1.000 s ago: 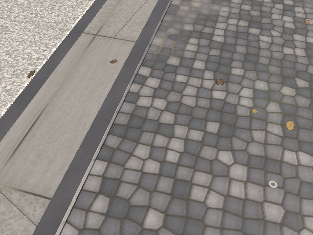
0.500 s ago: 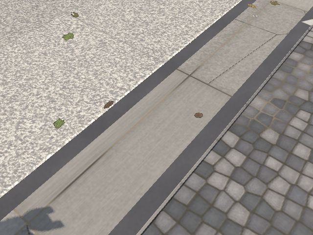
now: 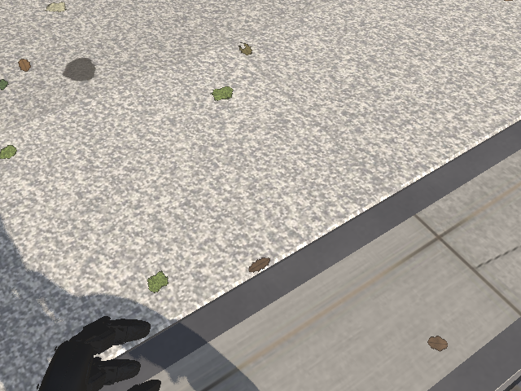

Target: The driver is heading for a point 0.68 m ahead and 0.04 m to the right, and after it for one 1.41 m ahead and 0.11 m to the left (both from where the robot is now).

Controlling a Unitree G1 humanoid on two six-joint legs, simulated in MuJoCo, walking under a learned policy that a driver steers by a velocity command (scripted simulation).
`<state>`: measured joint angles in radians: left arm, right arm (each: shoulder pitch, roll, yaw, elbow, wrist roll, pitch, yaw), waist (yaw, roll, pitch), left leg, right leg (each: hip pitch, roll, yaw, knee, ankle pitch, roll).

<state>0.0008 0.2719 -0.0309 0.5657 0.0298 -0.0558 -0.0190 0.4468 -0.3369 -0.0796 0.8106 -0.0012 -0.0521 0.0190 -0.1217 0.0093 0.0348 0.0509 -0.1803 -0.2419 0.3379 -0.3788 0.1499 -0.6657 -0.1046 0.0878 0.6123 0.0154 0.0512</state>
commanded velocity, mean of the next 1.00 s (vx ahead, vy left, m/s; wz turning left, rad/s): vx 0.72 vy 0.00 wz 0.02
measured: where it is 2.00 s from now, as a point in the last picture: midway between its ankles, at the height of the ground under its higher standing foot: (178, 246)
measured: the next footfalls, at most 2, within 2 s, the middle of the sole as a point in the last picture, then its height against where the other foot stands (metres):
right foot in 0.06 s outside the picture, level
left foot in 0.50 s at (196, 345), level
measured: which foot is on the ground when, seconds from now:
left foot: down 0.00-0.06, up 0.08-0.48, down 0.50-0.90, up 0.92-1.00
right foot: up 0.00-0.04, down 0.06-0.52, up 0.54-0.88, down 0.90-1.00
